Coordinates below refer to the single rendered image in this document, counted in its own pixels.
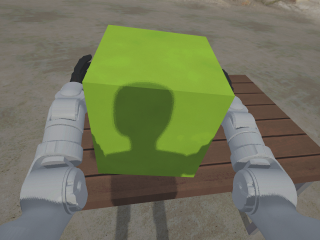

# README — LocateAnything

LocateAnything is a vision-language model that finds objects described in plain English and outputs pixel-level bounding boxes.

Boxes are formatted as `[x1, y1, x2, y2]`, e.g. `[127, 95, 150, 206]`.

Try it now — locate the robot left upper arm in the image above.
[0, 166, 88, 240]

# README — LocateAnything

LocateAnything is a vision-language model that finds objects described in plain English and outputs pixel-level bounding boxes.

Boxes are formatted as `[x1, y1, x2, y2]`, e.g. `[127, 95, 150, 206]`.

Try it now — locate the robot right upper arm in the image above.
[232, 168, 320, 240]

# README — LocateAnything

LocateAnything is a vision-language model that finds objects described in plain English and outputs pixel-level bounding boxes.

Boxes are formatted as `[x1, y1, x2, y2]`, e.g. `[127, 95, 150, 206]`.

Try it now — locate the left robot hand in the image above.
[70, 54, 92, 84]

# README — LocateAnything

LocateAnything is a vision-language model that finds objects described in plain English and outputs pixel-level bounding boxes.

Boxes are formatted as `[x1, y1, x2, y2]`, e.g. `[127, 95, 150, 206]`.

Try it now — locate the right robot forearm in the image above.
[221, 96, 297, 206]

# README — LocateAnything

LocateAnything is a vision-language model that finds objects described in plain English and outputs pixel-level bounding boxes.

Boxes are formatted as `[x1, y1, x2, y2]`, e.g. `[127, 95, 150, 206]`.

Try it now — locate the right robot hand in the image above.
[222, 69, 234, 92]

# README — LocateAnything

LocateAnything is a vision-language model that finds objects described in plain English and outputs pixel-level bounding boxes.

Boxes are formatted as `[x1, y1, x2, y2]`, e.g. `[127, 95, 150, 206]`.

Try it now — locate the left robot forearm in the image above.
[20, 81, 87, 212]

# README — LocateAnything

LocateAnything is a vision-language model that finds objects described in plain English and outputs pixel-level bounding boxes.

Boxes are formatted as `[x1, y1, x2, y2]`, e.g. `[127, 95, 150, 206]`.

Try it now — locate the carton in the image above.
[82, 25, 235, 178]

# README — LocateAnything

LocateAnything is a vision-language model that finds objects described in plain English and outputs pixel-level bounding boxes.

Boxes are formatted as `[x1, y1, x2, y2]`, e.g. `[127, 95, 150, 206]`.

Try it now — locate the table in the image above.
[75, 75, 320, 236]

